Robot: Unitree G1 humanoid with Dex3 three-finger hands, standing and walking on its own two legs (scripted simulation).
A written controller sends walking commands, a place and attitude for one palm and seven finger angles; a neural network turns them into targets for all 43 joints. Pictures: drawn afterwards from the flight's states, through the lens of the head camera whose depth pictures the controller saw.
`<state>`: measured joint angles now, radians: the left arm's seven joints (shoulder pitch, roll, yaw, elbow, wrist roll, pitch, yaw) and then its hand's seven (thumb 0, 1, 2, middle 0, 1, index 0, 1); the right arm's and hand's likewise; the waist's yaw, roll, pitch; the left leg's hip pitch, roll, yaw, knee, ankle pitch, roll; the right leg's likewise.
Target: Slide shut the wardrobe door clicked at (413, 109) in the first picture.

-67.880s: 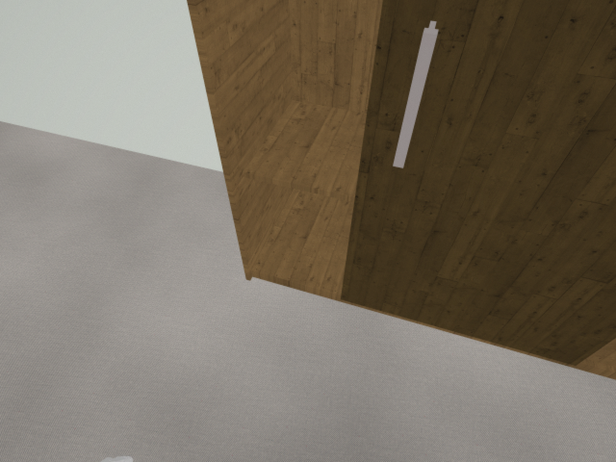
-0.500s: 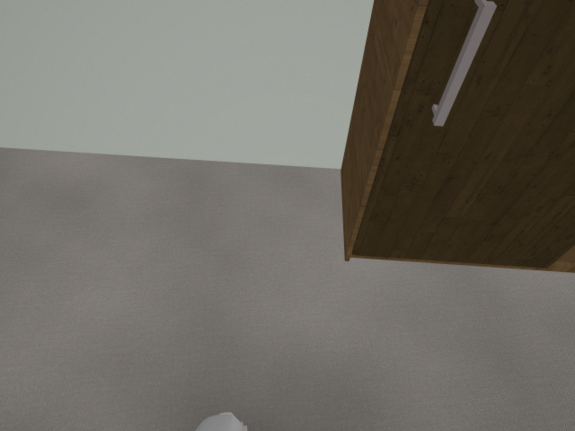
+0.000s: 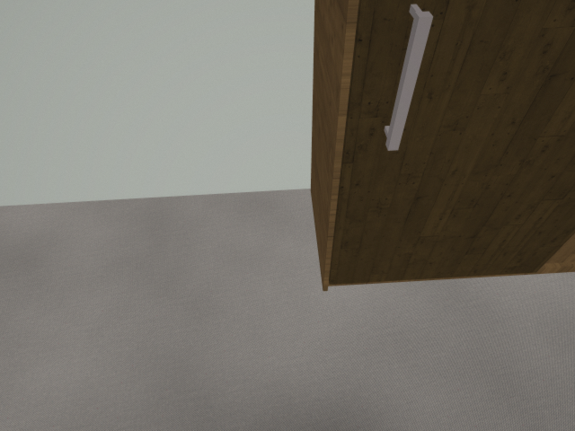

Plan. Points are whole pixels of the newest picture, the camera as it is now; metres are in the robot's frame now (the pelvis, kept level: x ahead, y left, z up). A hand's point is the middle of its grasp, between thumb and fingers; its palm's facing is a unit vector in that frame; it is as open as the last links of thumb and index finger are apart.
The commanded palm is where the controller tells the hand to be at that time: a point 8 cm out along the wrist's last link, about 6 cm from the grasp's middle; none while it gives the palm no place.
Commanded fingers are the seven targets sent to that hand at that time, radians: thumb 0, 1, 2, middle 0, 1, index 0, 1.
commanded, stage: take the last steps up to it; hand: right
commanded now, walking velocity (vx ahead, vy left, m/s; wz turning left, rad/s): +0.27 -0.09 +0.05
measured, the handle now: (402, 84) +0.69 -0.19 +0.12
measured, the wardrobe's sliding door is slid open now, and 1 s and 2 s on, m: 0.00 0.00 0.00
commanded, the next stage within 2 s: come to a stop and stand still in 0.28 s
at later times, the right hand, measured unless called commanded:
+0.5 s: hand (424, 383) +0.23 -0.20 -0.14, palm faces +0.01 +0.97 -0.22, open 7.2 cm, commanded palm none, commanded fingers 0.00 -0.90 -0.90 0.20 0.30 0.20 0.30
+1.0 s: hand (429, 371) +0.25 -0.22 -0.16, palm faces -0.05 +0.97 -0.25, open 7.4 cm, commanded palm none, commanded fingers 0.00 -0.90 -0.90 0.20 0.30 0.20 0.30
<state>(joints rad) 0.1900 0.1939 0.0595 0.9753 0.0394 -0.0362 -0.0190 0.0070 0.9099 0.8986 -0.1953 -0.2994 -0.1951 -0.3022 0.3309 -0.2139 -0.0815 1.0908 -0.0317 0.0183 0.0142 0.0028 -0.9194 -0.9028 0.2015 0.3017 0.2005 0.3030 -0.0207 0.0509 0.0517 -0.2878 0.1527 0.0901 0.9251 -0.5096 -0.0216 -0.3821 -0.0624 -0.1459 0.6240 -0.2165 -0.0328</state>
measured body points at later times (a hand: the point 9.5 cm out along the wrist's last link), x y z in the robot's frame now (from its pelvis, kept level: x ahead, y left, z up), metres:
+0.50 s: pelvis +0.16 -0.02 +0.02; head +0.18 -0.01 +0.47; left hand +0.16 +0.21 -0.14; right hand +0.23 -0.25 -0.13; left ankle +0.16 +0.09 -0.72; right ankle +0.17 -0.15 -0.68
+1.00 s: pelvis +0.17 -0.03 +0.01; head +0.20 -0.01 +0.45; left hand +0.23 +0.23 -0.15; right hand +0.25 -0.27 -0.14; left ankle +0.14 +0.09 -0.72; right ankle +0.21 -0.15 -0.71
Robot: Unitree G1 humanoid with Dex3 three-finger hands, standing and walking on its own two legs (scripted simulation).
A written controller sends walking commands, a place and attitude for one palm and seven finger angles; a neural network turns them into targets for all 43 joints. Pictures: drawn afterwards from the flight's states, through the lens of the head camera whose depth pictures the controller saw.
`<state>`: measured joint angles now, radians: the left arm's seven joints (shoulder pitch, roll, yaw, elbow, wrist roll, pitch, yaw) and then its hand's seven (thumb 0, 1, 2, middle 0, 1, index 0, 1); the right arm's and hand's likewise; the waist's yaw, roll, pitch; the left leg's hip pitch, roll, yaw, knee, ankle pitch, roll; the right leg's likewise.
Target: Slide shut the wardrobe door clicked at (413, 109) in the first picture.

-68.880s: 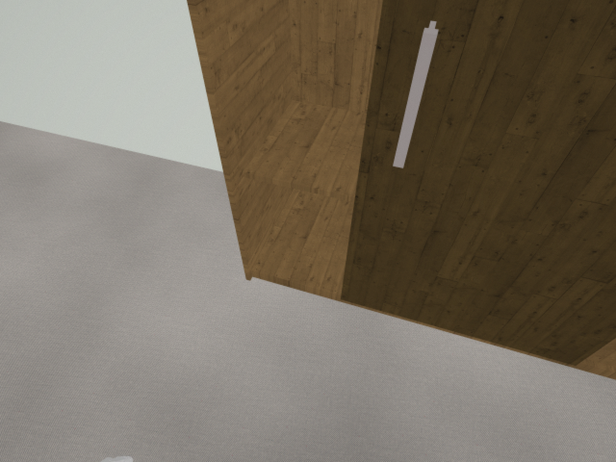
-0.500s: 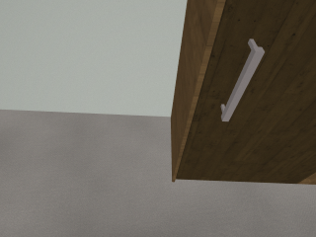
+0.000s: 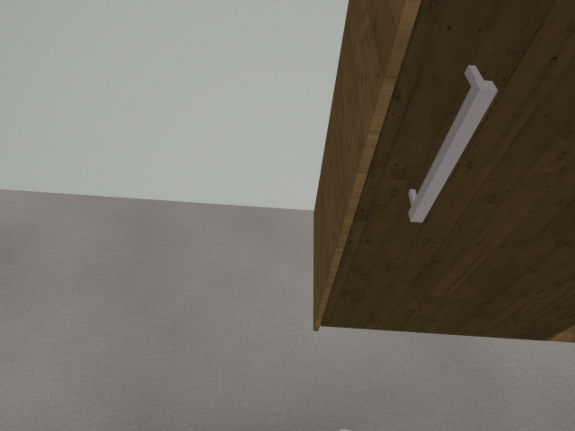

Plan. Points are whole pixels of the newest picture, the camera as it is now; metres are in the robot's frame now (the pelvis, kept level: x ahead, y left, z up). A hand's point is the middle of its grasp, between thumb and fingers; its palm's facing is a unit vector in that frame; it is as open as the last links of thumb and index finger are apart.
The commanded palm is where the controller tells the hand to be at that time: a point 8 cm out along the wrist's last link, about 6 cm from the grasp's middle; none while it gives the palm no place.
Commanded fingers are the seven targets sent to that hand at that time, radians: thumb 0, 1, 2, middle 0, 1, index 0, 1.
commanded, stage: come to a stop and stand still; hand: right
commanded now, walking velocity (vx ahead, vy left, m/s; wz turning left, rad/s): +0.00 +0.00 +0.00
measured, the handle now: (440, 154) +0.51 -0.20 +0.12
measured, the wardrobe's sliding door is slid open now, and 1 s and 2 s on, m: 0.00 0.00 0.00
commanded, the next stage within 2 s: look again from close up in 0.94 s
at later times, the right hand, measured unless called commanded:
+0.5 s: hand out of the picture +0.01 -0.19 -0.16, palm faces -0.03 +0.97 -0.24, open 7.3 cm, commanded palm none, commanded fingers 0.00 -0.90 -0.90 0.20 0.30 0.20 0.30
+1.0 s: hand out of the picture +0.01 -0.16 -0.16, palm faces -0.03 +0.98 -0.19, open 7.4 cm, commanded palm none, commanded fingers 0.00 -0.90 -0.90 0.20 0.30 0.20 0.30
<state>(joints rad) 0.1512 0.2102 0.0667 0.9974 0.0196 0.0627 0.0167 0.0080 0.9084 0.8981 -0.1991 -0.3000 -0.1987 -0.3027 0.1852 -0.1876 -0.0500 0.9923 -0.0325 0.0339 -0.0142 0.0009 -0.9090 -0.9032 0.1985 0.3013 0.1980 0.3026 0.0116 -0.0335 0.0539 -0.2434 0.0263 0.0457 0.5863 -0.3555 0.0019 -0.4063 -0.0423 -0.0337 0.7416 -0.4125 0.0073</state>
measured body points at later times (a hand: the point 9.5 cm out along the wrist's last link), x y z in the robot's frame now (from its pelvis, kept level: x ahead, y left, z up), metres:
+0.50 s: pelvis -0.01 -0.01 +0.01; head -0.01 +0.01 +0.46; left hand +0.01 +0.22 -0.16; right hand +0.02 -0.24 -0.14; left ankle -0.02 +0.12 -0.73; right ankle +0.01 -0.10 -0.73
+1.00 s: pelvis +0.00 +0.01 +0.01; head +0.00 +0.01 +0.46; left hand +0.00 +0.23 -0.15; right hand +0.01 -0.21 -0.15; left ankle -0.02 +0.12 -0.73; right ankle +0.01 -0.10 -0.73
